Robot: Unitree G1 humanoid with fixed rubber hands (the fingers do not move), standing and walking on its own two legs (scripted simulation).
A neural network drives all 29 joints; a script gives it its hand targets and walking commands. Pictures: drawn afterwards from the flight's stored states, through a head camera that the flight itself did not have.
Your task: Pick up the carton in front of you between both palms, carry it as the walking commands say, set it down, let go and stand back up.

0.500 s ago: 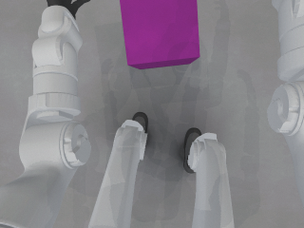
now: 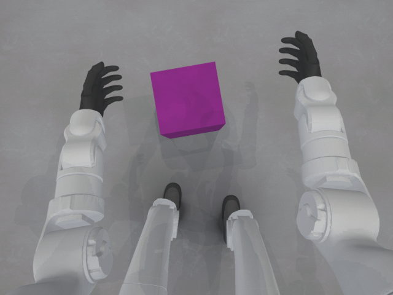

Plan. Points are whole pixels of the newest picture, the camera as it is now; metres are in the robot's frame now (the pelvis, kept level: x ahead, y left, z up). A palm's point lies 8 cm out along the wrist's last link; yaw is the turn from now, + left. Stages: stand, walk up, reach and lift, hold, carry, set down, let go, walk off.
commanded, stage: let go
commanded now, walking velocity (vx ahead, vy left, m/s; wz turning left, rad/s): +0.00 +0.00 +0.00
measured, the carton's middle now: (189, 105) +0.51 +0.09 -0.55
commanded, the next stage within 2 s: stand in 1.24 s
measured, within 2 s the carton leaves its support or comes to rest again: neither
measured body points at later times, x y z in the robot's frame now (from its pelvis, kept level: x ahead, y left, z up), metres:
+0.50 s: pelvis +0.05 +0.01 +0.08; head +0.19 +0.00 +0.51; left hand +0.25 +0.26 +0.00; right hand +0.35 -0.18 -0.03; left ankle +0.06 +0.13 -0.64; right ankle +0.04 -0.13 -0.64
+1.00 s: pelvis +0.08 -0.01 +0.10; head +0.11 -0.01 +0.55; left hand +0.25 +0.22 +0.02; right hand +0.26 -0.24 +0.02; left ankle +0.06 +0.13 -0.64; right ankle +0.04 -0.13 -0.64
